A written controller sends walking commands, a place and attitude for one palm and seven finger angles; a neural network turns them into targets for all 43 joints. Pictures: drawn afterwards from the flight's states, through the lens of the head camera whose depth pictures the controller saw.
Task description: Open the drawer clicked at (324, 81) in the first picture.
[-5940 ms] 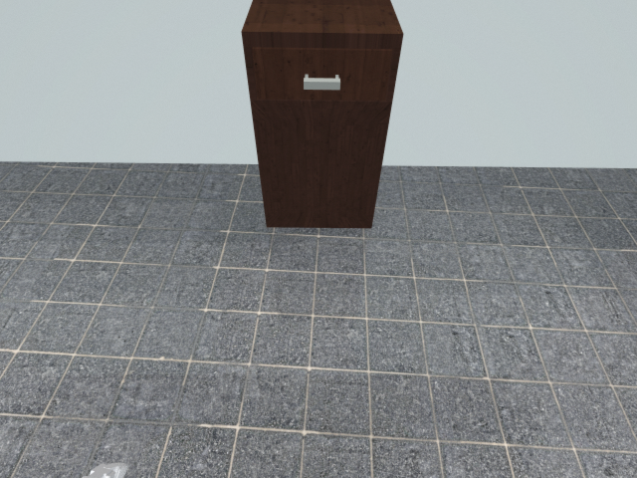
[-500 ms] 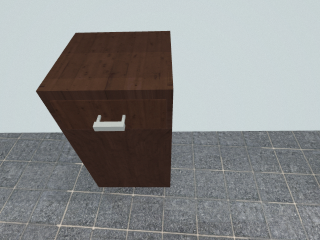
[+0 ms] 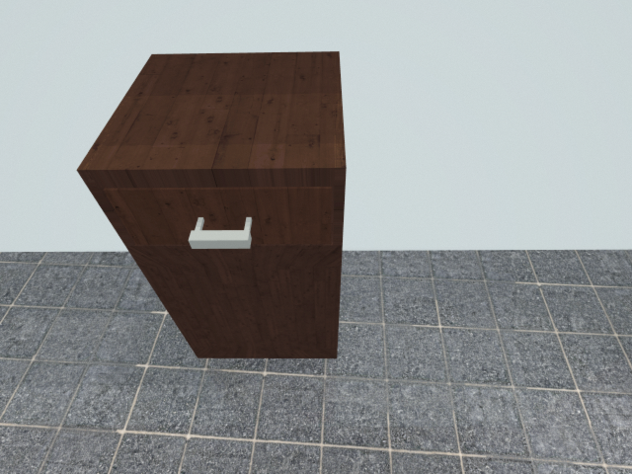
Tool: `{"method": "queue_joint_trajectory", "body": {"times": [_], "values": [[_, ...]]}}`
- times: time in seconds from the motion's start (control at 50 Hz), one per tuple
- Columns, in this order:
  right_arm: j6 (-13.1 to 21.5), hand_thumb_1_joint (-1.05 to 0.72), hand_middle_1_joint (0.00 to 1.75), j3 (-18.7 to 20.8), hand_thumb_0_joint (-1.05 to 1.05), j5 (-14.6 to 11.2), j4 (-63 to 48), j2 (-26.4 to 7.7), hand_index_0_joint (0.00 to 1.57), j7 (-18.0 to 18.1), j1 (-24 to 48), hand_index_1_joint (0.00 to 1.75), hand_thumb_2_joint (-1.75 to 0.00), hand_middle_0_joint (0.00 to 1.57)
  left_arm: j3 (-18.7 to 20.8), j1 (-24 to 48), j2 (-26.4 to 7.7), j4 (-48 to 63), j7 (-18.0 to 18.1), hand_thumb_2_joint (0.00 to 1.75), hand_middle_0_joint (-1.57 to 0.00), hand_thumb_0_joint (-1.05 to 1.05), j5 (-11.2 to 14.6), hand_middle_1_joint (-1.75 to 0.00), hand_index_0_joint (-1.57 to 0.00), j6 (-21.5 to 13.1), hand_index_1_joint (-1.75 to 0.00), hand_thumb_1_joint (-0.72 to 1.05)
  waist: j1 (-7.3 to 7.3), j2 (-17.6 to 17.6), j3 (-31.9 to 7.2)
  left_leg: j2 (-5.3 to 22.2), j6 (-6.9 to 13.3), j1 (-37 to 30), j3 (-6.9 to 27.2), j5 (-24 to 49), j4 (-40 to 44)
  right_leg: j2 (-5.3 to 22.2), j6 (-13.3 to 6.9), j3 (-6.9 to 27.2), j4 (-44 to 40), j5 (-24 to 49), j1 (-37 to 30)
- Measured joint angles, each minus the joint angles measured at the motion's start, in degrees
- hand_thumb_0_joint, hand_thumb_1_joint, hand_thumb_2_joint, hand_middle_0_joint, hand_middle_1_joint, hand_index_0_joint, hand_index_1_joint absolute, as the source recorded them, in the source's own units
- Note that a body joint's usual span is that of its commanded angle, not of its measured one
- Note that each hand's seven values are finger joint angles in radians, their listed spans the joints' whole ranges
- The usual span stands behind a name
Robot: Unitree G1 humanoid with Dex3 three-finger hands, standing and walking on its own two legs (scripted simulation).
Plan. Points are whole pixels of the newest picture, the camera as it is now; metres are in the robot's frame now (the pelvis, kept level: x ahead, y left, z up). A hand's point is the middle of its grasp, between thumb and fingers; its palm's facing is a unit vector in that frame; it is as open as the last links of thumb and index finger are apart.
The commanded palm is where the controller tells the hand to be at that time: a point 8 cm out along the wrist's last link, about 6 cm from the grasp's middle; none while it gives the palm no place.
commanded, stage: come to a stop and stand still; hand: left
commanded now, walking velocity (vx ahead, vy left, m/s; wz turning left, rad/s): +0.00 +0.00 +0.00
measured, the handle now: (222, 230) +0.54 +0.22 -0.08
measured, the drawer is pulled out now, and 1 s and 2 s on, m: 0.00 0.00 0.00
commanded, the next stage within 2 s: look again from close up in 0.36 s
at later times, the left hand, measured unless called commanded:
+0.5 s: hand out of the picture -0.03 +0.14 -0.17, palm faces +0.03 -0.99 -0.17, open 7.4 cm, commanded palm none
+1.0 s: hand out of the picture +0.01 +0.20 -0.17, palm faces +0.05 -0.98 -0.20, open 7.4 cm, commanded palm none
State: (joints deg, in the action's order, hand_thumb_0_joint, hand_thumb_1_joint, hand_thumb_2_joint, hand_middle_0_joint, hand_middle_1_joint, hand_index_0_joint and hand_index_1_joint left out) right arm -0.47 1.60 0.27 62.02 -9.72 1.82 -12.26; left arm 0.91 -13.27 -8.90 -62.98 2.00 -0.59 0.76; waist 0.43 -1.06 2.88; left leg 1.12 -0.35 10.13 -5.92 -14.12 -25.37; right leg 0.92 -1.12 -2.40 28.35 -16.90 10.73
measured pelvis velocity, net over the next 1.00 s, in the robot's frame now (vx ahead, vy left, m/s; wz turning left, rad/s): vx -0.01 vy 0.02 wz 0.02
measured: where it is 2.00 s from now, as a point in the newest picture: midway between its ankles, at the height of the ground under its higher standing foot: outside the picture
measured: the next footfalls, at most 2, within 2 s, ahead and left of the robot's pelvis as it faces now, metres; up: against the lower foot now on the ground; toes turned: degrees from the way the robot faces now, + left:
none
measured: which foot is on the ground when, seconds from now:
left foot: down 0.00-1.00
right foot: down 0.00-1.00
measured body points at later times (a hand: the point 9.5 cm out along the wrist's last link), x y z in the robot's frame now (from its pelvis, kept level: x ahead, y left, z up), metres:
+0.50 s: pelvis -0.01 -0.02 +0.00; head +0.01 -0.03 +0.45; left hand -0.03 +0.19 -0.16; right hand -0.03 -0.23 -0.16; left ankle -0.01 +0.12 -0.74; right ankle -0.02 -0.10 -0.74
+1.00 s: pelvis -0.01 +0.02 +0.00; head -0.02 +0.02 +0.45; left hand +0.01 +0.25 -0.16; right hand +0.04 -0.21 -0.15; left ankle -0.01 +0.12 -0.74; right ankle -0.02 -0.10 -0.74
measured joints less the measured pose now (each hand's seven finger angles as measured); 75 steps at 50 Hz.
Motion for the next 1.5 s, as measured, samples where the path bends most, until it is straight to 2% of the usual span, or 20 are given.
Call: {"method": "queue_joint_trajectory", "body": {"times": [0.2, 0.42, 0.48, 0.56, 0.76, 0.94, 1.12, 1.14, 1.16, 1.18, 1.22, 1.24, 1.28, 1.34, 1.38, 1.44, 1.5], "values": [[-0.33, -0.92, 0.3, -1.51, 0.01, 0.14, 2.66, 0.52, 0.2, -0.34, -1.65, 0.3, -0.9, 0.2, -1.06, -2.59, 1.03, -1.8, -0.12, 0.9, -0.2, 0.0, 0.22, -0.3, -0.2, -0.34, -0.3, 0.91, -0.65, 0.61, -1.12, 1.25, -0.74, -1.61, 0.86, 2.08, 2.98, -1.49, -1.16, -0.92, -3.89, 2.48, -2.19], [-0.04, -0.91, 0.3, -2.03, 0.01, 0.25, 4.23, 2.42, 0.2, -0.1, -5.22, 0.3, -0.9, 0.2, -1.18, -4.19, 2.47, -2.53, -0.14, 0.9, -0.2, 0.0, 0.38, -0.3, -0.2, -0.86, -0.3, 0.91, -0.41, 0.89, -1.09, 1.86, -1.24, -1.15, 1.31, 2.41, 3.36, -2.15, -1.72, -1.36, -5.03, 3.06, -2.18], [-0.2, -0.91, 0.3, -2.01, 0.01, 0.41, 3.63, 2.79, 0.2, -0.35, -6.05, 0.3, -0.9, 0.2, -1.63, -4.51, 2.46, -1.93, -0.27, 0.9, -0.2, 0.0, 0.07, -0.3, -0.2, -1.02, -0.3, 0.91, 0.03, 0.84, -0.92, 1.84, -1.27, -0.69, 1.57, 2.1, 2.76, -2.09, -1.77, -1.62, -4.54, 2.71, -1.9], [0.62, -0.91, 0.3, -1.55, 0.01, 0.95, -0.23, 1.99, 0.2, -0.24, -7.69, 0.3, -0.9, 0.2, -1.59, -5.24, 1.6, 0.62, -0.05, 0.9, -0.2, 0.01, -0.34, -0.3, -0.2, -1.99, -0.3, 0.91, 0.91, -0.19, -1.25, 1.97, -1.09, 2.8, 2.82, -0.35, -2.45, -1.96, -1.83, -2.76, -1.16, 0.74, 0.27], [0.45, -0.91, 0.3, -1.35, 0.01, 0.75, -2.89, 0.62, 0.2, -0.12, -5.78, 0.3, -0.9, 0.2, -0.99, -4.6, -0.64, 4.44, 0.61, 0.9, -0.2, 0.01, -0.03, -0.3, -0.2, -1.64, -0.3, 0.91, 0.09, 0.97, -3.19, 1.08, 0.08, 1.94, 2.39, -3.03, -5.61, -0.87, -0.51, -2.28, 1.62, -1.38, -0.67], [0.43, -0.92, 0.3, -1.65, 0.01, 0.7, -3.4, -0.25, 0.2, -0.48, -2.71, 0.3, -0.9, 0.2, -1.43, -3.86, -0.83, 4.74, 0.46, 0.9, -0.2, 0.0, -0.03, -0.3, -0.2, -1.01, -0.3, 0.91, -0.47, 1.19, -2.98, 0.1, 1.48, 0.9, 1.0, -2.1, -4.2, 0.07, 0.99, -0.94, 0.19, 0.16, -1.34], [0.39, -0.93, 0.3, -2.05, 0.01, 0.33, -1.92, -0.4, 0.2, -0.85, -3.1, 0.3, -0.9, 0.2, -1.83, -5.05, -0.22, 2.85, 0.74, 0.9, -0.2, 0.0, -0.31, -0.3, -0.2, -1.06, -0.3, 0.91, -0.78, 1.05, -2.01, -0.84, 2.67, 0.92, 0.35, -0.39, -2.37, 0.92, 2.28, -0.37, -2.18, 2.35, -1.49], [0.74, -0.93, 0.3, -2.58, 0.01, -0.63, -4.13, -0.56, 0.2, -0.53, -4.01, 0.3, -0.9, 0.2, -2.61, -7.39, -0.62, 10.93, 0.85, 0.9, -0.2, 0.01, -2.41, -0.3, -0.2, 2.51, -0.3, 0.91, -1.16, 1.23, -1.36, -0.89, 2.84, 1.37, 0.03, -0.52, -2.91, 1.02, 2.27, -0.05, -1.43, 2.36, -0.77], [2.94, -0.93, 0.3, -3.01, 0.01, -1.32, -6.57, -0.62, 0.2, 0.32, -5.38, 0.3, -0.9, 0.2, -3.49, -10.29, -1.55, 21.07, 1.72, 0.9, -0.2, 0.01, -4.84, -0.3, -0.2, 3.8, -0.3, 0.9, -1.87, 1.66, -0.94, -1.22, 2.99, 1.64, -0.49, -0.48, -3.01, 1.33, 1.4, 0.45, 0.22, 1.86, 0.41], [5.72, -0.93, 0.3, -3.01, 0.01, -1.98, -8.6, -0.57, 0.2, 1.15, -6.61, 0.3, -0.9, 0.2, -4.29, -12.86, -2.76, 30.47, 3.69, 0.9, -0.2, 0.02, -6.54, -0.31, -0.2, 4.1, -0.3, 0.9, -2.2, 2.12, -1.32, -1.74, 3.06, 2.44, -0.83, -0.36, -3.18, 1.73, 0.54, 0.99, 2.5, 0.44, 2.2], [10.4, -0.92, 0.3, -2.79, 0.01, -2.76, -12.14, -0.85, 0.2, 2.3, -7.67, 0.3, -0.9, 0.2, -5.81, -14.72, -4.9, 44.22, 7.52, 0.89, -0.2, 0.02, -10.84, -0.32, -0.2, 4.19, -0.31, 0.89, -1.43, 2.17, -2.24, -3.01, 3.39, 4.78, -0.38, -0.3, -4.6, 2.15, -0.09, 1.92, 5.75, -0.74, 5.01], [11.79, -0.92, 0.3, -2.71, 0.01, -2.43, -13.83, -1.42, 0.2, 2.51, -7.48, 0.3, -0.9, 0.2, -6.45, -14.09, -5.67, 48.73, 9.25, 0.89, -0.2, 0.02, -14.28, -0.32, -0.2, 3.96, -0.32, 0.88, -0.83, 1.5, -2.78, -3.35, 3.59, 6.41, 0.17, -0.5, -5.94, 2.18, 0.06, 2.01, 6.97, -1.32, 6.29], [12.59, -0.92, 0.3, -2.47, 0.01, -1.16, -17.28, -2.71, 0.2, 2.16, -6.01, 0.3, -0.9, 0.2, -7.21, -11.05, -6.97, 53.89, 12.86, 0.88, -0.21, 0.02, -23.36, -0.34, -0.2, 2.88, -0.34, 0.86, 0.32, 0.02, -4.47, -3.64, 3.77, 10.58, 1.0, -1.2, -9.17, 1.63, 0.18, 2.62, 9.56, -2.16, 9.81], [10.18, -0.91, 0.3, -1.35, 0.01, 1.07, -22.46, -3.79, 0.2, 0.36, -2.51, 0.3, -0.9, 0.2, -7.0, -5.88, -7.68, 55.64, 18.2, 0.85, -0.21, 0.01, -39.0, -0.37, -0.2, 0.79, -0.37, 0.8, 0.49, -1.01, -7.58, -3.5, 3.65, 16.86, 0.85, -2.54, -13.89, -0.04, -0.11, 5.06, 14.28, -3.56, 16.13], [7.01, -0.91, 0.3, -0.75, 0.01, 1.92, -25.67, -4.15, 0.2, -1.19, 0.23, 0.3, -0.9, 0.2, -6.84, -4.47, -7.09, 55.74, 20.83, 0.84, -0.21, 0.01, -47.58, -0.39, -0.2, -0.54, -0.39, 0.77, -0.38, -0.81, -8.89, -3.06, 3.7, 19.9, -0.01, -3.46, -16.44, -0.82, -0.08, 6.42, 16.92, -4.01, 19.55], [1.98, -0.91, 0.3, -0.17, 0.01, 2.3, -29.72, -4.45, 0.2, -2.86, 3.6, 0.3, -0.9, 0.2, -7.63, -5.21, -6.0, 56.01, 22.72, 0.81, -0.21, 0.01, -56.67, -0.43, -0.21, -2.16, -0.43, 0.7, -2.33, 0.34, -9.73, -2.46, 3.73, 23.02, -0.91, -4.73, -19.39, -1.43, 0.24, 7.34, 20.12, -4.97, 23.11], [-1.65, -0.91, 0.3, 0.19, 0.01, 2.8, -32.83, -4.6, 0.2, -3.59, 5.68, 0.3, -0.9, 0.2, -8.55, -7.59, -6.18, 56.9, 23.98, 0.78, -0.22, 0.0, -62.59, -0.48, -0.22, -3.03, -0.47, 0.63, -4.29, 1.61, -9.67, -2.16, 3.41, 25.61, -0.41, -5.91, -22.18, -1.67, 0.31, 6.8, 22.61, -6.11, 25.4]]}}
